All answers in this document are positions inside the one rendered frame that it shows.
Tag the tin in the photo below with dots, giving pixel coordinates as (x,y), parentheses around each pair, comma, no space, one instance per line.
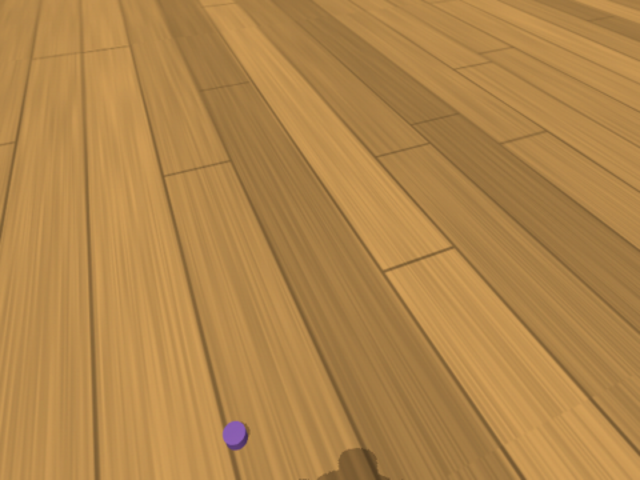
(235,435)

